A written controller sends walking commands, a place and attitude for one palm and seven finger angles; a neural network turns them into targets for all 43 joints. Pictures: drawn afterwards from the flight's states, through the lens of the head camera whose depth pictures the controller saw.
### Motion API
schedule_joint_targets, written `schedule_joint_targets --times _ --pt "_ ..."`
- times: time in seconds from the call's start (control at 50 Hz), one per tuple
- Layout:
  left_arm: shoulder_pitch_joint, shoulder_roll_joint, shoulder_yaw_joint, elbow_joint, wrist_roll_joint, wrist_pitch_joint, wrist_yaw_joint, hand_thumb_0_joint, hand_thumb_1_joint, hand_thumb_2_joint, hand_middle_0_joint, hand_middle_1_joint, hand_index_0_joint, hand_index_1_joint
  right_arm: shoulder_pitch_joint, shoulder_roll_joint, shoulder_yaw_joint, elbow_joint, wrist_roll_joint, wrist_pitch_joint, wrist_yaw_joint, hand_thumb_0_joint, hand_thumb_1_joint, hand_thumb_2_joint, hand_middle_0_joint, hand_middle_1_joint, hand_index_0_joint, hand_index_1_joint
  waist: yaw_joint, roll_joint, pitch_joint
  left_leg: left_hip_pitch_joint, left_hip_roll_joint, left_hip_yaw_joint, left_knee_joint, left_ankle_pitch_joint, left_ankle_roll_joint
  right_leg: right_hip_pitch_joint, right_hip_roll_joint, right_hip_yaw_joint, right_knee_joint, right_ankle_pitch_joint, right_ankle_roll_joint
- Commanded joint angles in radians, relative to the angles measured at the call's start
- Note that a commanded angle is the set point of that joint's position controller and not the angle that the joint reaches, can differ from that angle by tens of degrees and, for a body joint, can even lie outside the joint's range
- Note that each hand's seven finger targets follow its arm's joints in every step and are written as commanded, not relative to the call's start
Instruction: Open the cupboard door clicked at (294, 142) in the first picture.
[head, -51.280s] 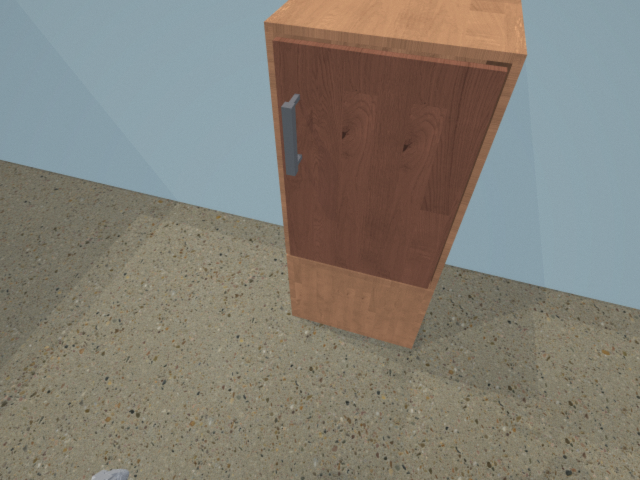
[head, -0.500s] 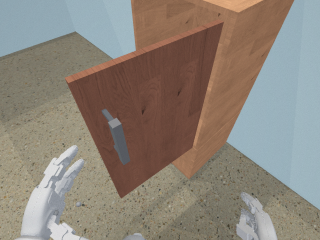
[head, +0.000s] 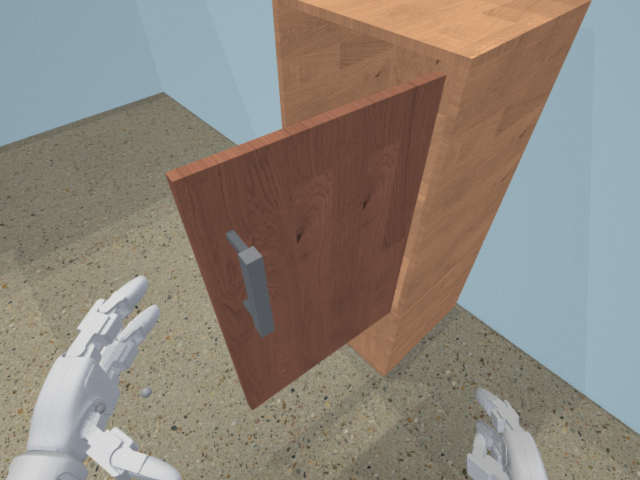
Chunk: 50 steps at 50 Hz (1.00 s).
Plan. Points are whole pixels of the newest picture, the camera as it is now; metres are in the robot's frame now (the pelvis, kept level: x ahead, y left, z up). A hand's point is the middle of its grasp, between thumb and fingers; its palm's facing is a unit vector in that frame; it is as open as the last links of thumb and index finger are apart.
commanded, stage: draw the hand back to the body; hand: left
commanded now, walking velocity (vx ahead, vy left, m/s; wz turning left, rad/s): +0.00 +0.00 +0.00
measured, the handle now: (250, 286) +0.34 +0.12 +0.08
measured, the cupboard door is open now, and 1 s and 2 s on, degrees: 84 84 84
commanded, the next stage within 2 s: step back with the hand held close in 1.18 s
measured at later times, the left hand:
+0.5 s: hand (79, 335) +0.21 +0.25 +0.16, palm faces +0.34 -0.86 -0.37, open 12.7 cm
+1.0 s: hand (53, 296) +0.23 +0.26 +0.20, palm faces +0.43 -0.82 -0.38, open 7.7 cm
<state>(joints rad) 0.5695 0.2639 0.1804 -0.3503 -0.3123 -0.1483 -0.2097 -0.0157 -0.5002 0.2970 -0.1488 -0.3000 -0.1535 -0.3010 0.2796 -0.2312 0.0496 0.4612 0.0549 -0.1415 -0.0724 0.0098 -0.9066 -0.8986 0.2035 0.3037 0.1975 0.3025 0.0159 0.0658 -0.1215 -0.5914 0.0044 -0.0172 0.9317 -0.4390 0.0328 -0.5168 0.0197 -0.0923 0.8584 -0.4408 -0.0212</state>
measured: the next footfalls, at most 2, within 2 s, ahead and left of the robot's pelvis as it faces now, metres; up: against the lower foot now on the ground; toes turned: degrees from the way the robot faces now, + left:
none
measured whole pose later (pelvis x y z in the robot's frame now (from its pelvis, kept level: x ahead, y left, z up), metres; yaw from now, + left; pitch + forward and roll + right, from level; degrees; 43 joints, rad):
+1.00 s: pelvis +0.03 +0.00 +0.05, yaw -2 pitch -4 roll -1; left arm 0.46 0.33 0.33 -0.39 -0.07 -0.05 0.12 0.01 0.84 0.87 -0.20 -0.30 -0.21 -0.30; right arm 0.19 -0.23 0.02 0.62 0.01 -0.07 -0.07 0.01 -0.91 -0.90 0.20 0.30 0.20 0.30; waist 0.06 0.06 0.02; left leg -0.10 -0.01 0.04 0.42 -0.25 0.03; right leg -0.06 0.01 -0.03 0.38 -0.25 -0.01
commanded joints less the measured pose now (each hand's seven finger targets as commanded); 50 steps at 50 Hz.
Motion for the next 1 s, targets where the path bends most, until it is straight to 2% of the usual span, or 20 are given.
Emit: schedule_joint_targets --times 0.0,0.04,0.08,0.1,0.12,0.14,0.2,0.26,0.36,0.42,0.48,0.56,0.6,0.62,0.7,0.74,0.78,0.82,0.84,0.98 --pt "-0.059 0.150 0.135 -0.207 -0.026 -0.040 -0.009 0.000 -0.465 0.315 -0.151 -0.300 -0.151 -0.300 -0.112 -0.114 -0.050 -0.159 0.000 -0.082 -0.013 0.000 -0.900 -0.900 0.200 0.300 0.200 0.300 0.014 -0.019 -0.047 0.096 -0.005 -0.046 -0.199 0.134 -0.010 0.046 0.014 0.034 -0.185 0.118 -0.002" --pt "-0.073 0.139 0.127 -0.217 -0.033 -0.026 -0.020 0.000 -0.395 0.345 -0.154 -0.300 -0.154 -0.300 -0.116 -0.114 -0.046 -0.154 0.004 -0.091 -0.014 0.000 -0.900 -0.900 0.200 0.300 0.200 0.300 0.013 -0.007 -0.039 0.120 -0.004 -0.046 -0.219 0.137 -0.012 0.049 0.013 0.027 -0.195 0.123 0.000" --pt "-0.084 0.156 0.149 -0.236 -0.040 -0.014 -0.028 0.000 -0.325 0.375 -0.156 -0.300 -0.156 -0.300 -0.115 -0.115 -0.044 -0.148 0.004 -0.103 -0.016 0.000 -0.900 -0.900 0.200 0.300 0.200 0.300 0.018 0.006 -0.056 0.143 -0.005 -0.048 -0.232 0.156 -0.013 0.069 0.012 0.024 -0.202 0.148 0.000" --pt "-0.086 0.315 0.197 -0.277 0.134 0.009 0.134 0.000 -0.290 0.390 -0.158 -0.300 -0.158 -0.300 -0.126 -0.104 -0.052 -0.147 -0.011 -0.084 -0.039 0.000 -0.900 -0.900 0.200 0.300 0.200 0.300 0.062 -0.023 -0.043 0.142 0.005 -0.029 -0.272 0.126 -0.012 0.109 -0.009 0.097 -0.281 0.113 -0.016" --pt "-0.056 0.199 0.121 -0.308 0.148 0.027 0.199 0.000 -0.255 0.405 -0.159 -0.300 -0.159 -0.300 -0.135 -0.089 -0.039 -0.153 -0.022 -0.077 -0.047 0.000 -0.900 -0.900 0.200 0.300 0.200 0.300 0.036 -0.005 0.012 0.158 -0.002 -0.022 -0.291 0.117 -0.014 0.105 -0.020 0.097 -0.312 0.098 -0.015" --pt "-0.018 0.146 0.069 -0.280 0.179 0.046 0.241 0.000 -0.220 0.420 -0.160 -0.300 -0.160 -0.300 -0.119 -0.083 -0.036 -0.134 -0.021 -0.067 -0.046 0.000 -0.900 -0.900 0.200 0.300 0.200 0.300 0.027 0.028 0.046 0.190 0.003 -0.016 -0.305 0.121 -0.013 0.110 -0.023 0.085 -0.321 0.106 -0.012" --pt "-0.035 0.186 0.093 -0.282 0.222 0.062 0.313 0.000 -0.115 0.465 -0.164 -0.300 -0.164 -0.300 -0.135 -0.097 -0.037 -0.112 -0.030 -0.045 -0.049 0.000 -0.900 -0.900 0.200 0.300 0.200 0.300 0.027 -0.022 0.049 0.241 0.012 -0.022 -0.360 0.148 -0.008 0.172 -0.020 0.070 -0.360 0.131 -0.010" --pt "-0.048 0.198 0.106 -0.297 0.246 0.057 0.340 0.000 -0.010 0.510 -0.168 -0.300 -0.168 -0.300 -0.143 -0.097 -0.036 -0.092 -0.036 -0.042 -0.050 0.000 -0.900 -0.900 0.200 0.300 0.200 0.300 0.028 -0.006 0.029 0.317 0.016 -0.018 -0.412 0.204 -0.008 0.230 -0.023 0.062 -0.379 0.187 -0.007" --pt "-0.078 0.193 0.112 -0.288 0.260 0.053 0.353 0.000 0.165 0.585 -0.174 -0.300 -0.174 -0.300 -0.165 -0.101 -0.036 -0.063 -0.042 -0.040 -0.040 0.000 -0.900 -0.900 0.200 0.300 0.200 0.300 0.030 -0.008 0.059 0.384 0.026 -0.026 -0.490 0.277 -0.013 0.302 -0.019 0.054 -0.422 0.244 -0.005" --pt "-0.097 0.208 0.140 -0.297 0.263 0.045 0.356 0.000 0.270 0.630 -0.178 -0.300 -0.178 -0.300 -0.173 -0.103 -0.038 -0.050 -0.047 -0.040 -0.034 0.000 -0.900 -0.900 0.200 0.300 0.200 0.300 0.038 0.013 0.052 0.415 0.028 -0.025 -0.518 0.349 -0.019 0.356 -0.021 0.054 -0.439 0.292 -0.009" --pt "-0.071 0.212 0.164 -0.290 0.262 0.044 0.352 0.000 0.375 0.675 -0.181 -0.300 -0.181 -0.300 -0.172 -0.101 -0.042 -0.036 -0.050 -0.035 -0.023 0.000 -0.900 -0.900 0.200 0.300 0.200 0.300 0.046 0.001 0.032 0.459 0.034 -0.018 -0.527 0.466 -0.025 0.391 -0.019 0.054 -0.449 0.360 -0.006" --pt "-0.084 0.221 0.196 -0.287 0.259 0.045 0.347 0.000 0.515 0.735 -0.186 -0.300 -0.186 -0.300 -0.178 -0.103 -0.051 -0.027 -0.053 -0.019 -0.011 0.000 -0.900 -0.900 0.200 0.300 0.200 0.300 0.048 0.004 0.028 0.487 0.038 -0.006 -0.537 0.544 -0.031 0.421 -0.017 0.058 -0.468 0.418 -0.002" --pt "-0.103 0.236 0.219 -0.270 0.257 0.047 0.347 0.000 0.585 0.765 -0.189 -0.300 -0.189 -0.300 -0.186 -0.105 -0.051 -0.022 -0.055 -0.011 -0.008 0.000 -0.900 -0.900 0.200 0.300 0.200 0.300 0.052 -0.007 0.049 0.479 0.036 -0.005 -0.545 0.548 -0.032 0.437 -0.016 0.055 -0.479 0.428 -0.005" --pt "-0.123 0.236 0.220 -0.296 0.256 0.043 0.346 0.000 0.620 0.780 -0.190 -0.300 -0.190 -0.300 -0.185 -0.104 -0.053 -0.025 -0.052 -0.009 -0.006 0.000 -0.900 -0.900 0.200 0.300 0.200 0.300 0.047 0.012 0.034 0.498 0.038 -0.006 -0.546 0.559 -0.035 0.435 -0.017 0.060 -0.480 0.429 -0.003" --pt "-0.154 0.253 0.252 -0.279 0.252 0.041 0.346 0.000 0.760 0.840 -0.195 -0.300 -0.195 -0.300 -0.193 -0.103 -0.056 -0.014 -0.053 0.002 -0.006 0.000 -0.900 -0.900 0.200 0.300 0.200 0.300 0.050 0.014 0.040 0.505 0.034 0.003 -0.551 0.558 -0.029 0.449 -0.018 0.063 -0.495 0.445 -0.004" --pt "-0.164 0.264 0.273 -0.272 0.246 0.039 0.347 0.000 0.830 0.870 -0.198 -0.300 -0.198 -0.300 -0.198 -0.101 -0.058 -0.011 -0.054 0.006 -0.006 0.000 -0.900 -0.900 0.200 0.300 0.200 0.300 0.052 -0.012 0.038 0.511 0.031 0.009 -0.551 0.552 -0.024 0.448 -0.018 0.063 -0.499 0.461 -0.001" --pt "-0.195 0.273 0.288 -0.276 0.244 0.036 0.347 0.000 0.900 0.900 -0.200 -0.300 -0.200 -0.300 -0.202 -0.100 -0.060 -0.006 -0.052 0.008 -0.006 0.000 -0.900 -0.900 0.200 0.300 0.200 0.300 0.050 -0.005 0.030 0.520 0.031 0.012 -0.553 0.540 -0.023 0.446 -0.018 0.064 -0.503 0.455 0.001" --pt "-0.159 0.237 0.259 -0.236 0.241 0.039 0.340 0.000 0.900 0.900 -0.200 -0.300 -0.200 -0.300 -0.203 -0.099 -0.061 -0.003 -0.052 0.013 -0.003 0.000 -0.900 -0.900 0.200 0.300 0.200 0.300 0.049 0.009 0.059 0.513 0.029 0.016 -0.558 0.536 -0.022 0.445 -0.021 0.065 -0.510 0.457 0.001" --pt "-0.154 0.232 0.252 -0.219 0.238 0.042 0.337 0.000 0.900 0.900 -0.200 -0.300 -0.200 -0.300 -0.210 -0.101 -0.062 -0.003 -0.051 0.018 -0.003 0.000 -0.900 -0.900 0.200 0.300 0.200 0.300 0.050 -0.018 0.076 0.509 0.029 0.017 -0.564 0.511 -0.019 0.437 -0.019 0.064 -0.517 0.446 0.003" --pt "-0.188 0.266 0.274 -0.253 0.240 0.023 0.340 0.000 0.900 0.900 -0.200 -0.300 -0.200 -0.300 -0.225 -0.096 -0.065 -0.004 -0.051 0.013 -0.010 0.000 -0.900 -0.900 0.200 0.300 0.200 0.300 0.054 -0.011 0.057 0.517 0.017 0.026 -0.568 0.423 -0.007 0.443 -0.019 0.076 -0.537 0.405 0.002"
